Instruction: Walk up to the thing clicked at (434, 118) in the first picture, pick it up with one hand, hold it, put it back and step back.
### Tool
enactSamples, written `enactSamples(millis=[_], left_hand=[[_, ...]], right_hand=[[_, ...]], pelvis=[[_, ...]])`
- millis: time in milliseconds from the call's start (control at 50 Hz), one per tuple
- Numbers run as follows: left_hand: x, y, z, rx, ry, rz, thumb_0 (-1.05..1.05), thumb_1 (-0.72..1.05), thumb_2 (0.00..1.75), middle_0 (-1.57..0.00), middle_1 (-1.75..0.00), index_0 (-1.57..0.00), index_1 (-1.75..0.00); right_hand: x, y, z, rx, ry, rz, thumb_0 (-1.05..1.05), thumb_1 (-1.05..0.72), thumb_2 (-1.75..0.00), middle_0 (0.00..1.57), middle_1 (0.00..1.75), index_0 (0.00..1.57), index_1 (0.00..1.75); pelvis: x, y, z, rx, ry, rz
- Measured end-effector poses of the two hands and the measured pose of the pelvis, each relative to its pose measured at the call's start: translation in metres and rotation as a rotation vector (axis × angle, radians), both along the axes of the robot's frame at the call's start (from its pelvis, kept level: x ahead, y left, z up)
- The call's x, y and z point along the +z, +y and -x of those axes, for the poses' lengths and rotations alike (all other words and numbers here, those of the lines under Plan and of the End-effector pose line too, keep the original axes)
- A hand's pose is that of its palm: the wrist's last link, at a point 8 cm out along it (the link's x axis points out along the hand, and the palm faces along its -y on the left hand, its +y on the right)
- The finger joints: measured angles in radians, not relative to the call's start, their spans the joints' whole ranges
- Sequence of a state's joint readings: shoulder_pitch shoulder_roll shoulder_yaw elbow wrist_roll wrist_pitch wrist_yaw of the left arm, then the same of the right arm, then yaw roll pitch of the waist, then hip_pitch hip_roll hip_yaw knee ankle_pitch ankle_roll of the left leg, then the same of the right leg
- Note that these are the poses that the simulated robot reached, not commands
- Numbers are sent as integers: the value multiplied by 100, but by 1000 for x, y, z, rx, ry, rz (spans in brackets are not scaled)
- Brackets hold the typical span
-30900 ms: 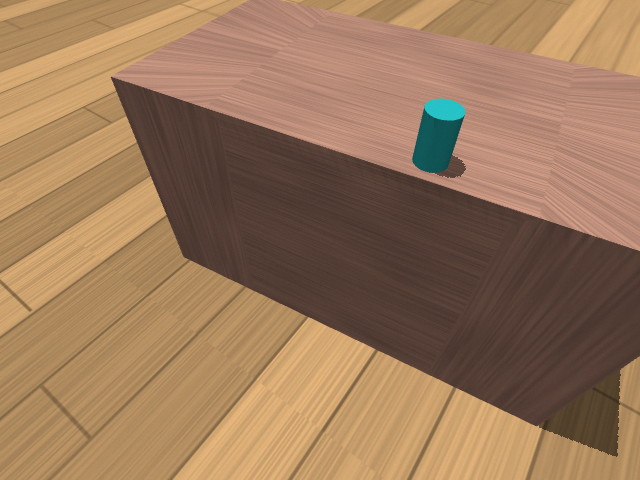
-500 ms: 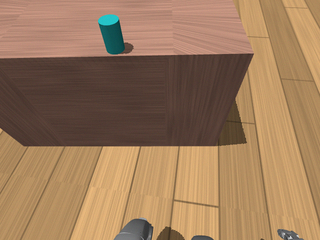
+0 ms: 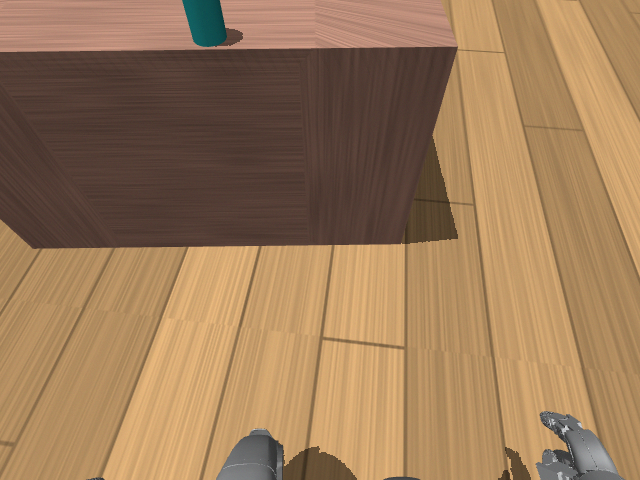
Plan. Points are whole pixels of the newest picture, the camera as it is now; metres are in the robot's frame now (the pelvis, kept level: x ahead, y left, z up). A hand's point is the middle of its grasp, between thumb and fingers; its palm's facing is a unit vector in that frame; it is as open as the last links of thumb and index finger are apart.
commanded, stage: step back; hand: left
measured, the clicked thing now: (203, 9) +0.96 +0.25 +0.06
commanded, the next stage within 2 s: stand in 1.14 s
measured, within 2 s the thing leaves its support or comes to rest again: neither
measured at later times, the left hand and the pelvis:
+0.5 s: hand out of the picture -0.03 +0.27 -0.13, palm faces +0.09 -0.91 -0.40, open 7.4 cm; pelvis -0.06 -0.01 +0.01, yaw +4 degrees
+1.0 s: hand out of the picture +0.02 +0.30 -0.14, palm faces +0.11 -0.93 -0.36, open 7.4 cm; pelvis -0.02 +0.03 +0.02, yaw +6 degrees
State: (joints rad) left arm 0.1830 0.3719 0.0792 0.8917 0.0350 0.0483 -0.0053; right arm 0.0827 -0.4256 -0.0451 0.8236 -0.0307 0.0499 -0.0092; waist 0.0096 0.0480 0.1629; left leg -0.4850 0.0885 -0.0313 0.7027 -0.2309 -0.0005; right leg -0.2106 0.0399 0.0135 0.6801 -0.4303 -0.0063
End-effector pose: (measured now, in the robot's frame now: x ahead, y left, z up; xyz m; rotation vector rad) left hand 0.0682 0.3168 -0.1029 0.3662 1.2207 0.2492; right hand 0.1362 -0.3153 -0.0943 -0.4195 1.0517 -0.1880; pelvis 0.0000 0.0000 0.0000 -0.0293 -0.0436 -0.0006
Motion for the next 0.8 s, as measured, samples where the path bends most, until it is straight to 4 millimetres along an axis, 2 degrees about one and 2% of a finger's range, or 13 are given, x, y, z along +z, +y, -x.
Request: enactSamples(millis=[60,120,240,340,420,480,560,640,720,800], left_hand=[[10,-10,40,25,29,-5,0,90,90,-21,-30,-20,-30],[20,-14,68,50,48,-20,0,90,90,-21,-30,-20,-30],[26,-6,97,85,-6,-46,0,90,90,-21,-30,-21,-30],[18,7,113,114,-23,-37,0,90,90,-21,-30,-20,-30],[15,5,116,115,-12,-7,0,90,90,-20,-30,-20,-30],[14,0,112,102,-23,3,0,90,90,-20,-30,-20,-30],[15,-11,107,102,-53,9,0,90,90,-20,-30,-20,-30],[18,-15,107,121,-67,19,0,90,90,-21,-30,-20,-30],[17,-6,106,129,-48,28,0,90,90,-21,-30,-20,-30],[6,12,99,141,-30,35,0,90,90,-21,-30,-20,-30]], right_hand=[[0,-8,24,-22,35,-13,0,-90,-90,20,30,21,30],[-2,-12,48,-20,68,-26,0,-91,-90,20,30,21,30],[-14,-9,92,17,177,-36,1,-91,-90,20,30,21,30],[-15,9,107,33,188,-52,1,-91,-90,20,30,21,30],[-9,19,110,29,140,-81,1,-90,-90,20,30,21,30],[-6,19,108,25,115,-93,1,-90,-90,20,30,21,30],[-8,14,100,19,117,-93,1,-90,-90,20,30,21,30],[-2,13,87,41,126,-74,1,-90,-90,20,30,21,30],[2,16,76,59,138,-51,1,-91,-90,20,30,21,30],[2,28,67,62,137,-20,0,-91,-90,20,30,21,30]], pelvis=[[7,-8,13,-5,5,-45],[14,-11,25,11,10,-65],[13,-12,47,66,7,-54],[9,-5,60,95,-7,-74],[14,-3,62,88,-5,-59],[15,-8,62,80,-5,-54],[15,-12,59,90,-9,-18],[20,-8,54,100,-4,-26],[22,2,48,116,5,-25],[15,17,42,128,2,-36]])
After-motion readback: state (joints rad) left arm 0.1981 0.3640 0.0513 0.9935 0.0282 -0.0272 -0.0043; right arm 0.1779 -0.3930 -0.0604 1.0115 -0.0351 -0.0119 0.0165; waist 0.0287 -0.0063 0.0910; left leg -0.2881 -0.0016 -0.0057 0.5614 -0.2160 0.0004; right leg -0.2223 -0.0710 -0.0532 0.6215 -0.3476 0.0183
